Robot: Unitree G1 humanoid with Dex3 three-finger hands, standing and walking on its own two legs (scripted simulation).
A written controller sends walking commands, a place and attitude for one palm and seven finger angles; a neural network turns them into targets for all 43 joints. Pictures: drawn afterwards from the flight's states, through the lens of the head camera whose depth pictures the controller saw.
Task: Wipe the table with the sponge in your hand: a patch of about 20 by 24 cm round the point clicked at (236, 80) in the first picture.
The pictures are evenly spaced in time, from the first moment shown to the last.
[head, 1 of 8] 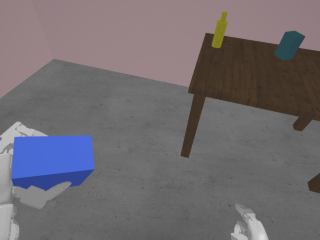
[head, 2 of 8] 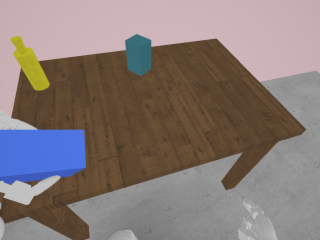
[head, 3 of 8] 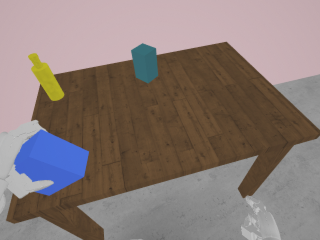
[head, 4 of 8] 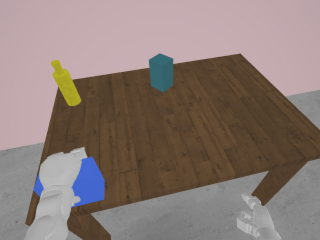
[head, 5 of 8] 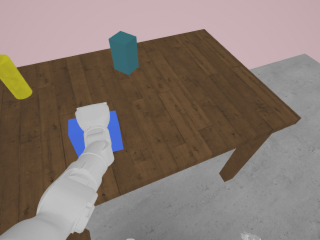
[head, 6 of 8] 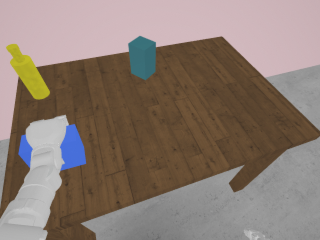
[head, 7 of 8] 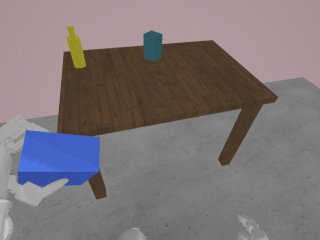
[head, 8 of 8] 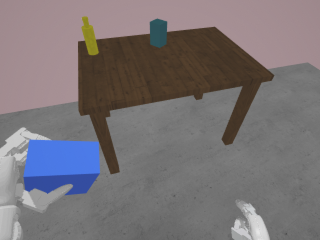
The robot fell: no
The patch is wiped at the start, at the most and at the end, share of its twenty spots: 0.00 1.00 1.00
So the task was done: yes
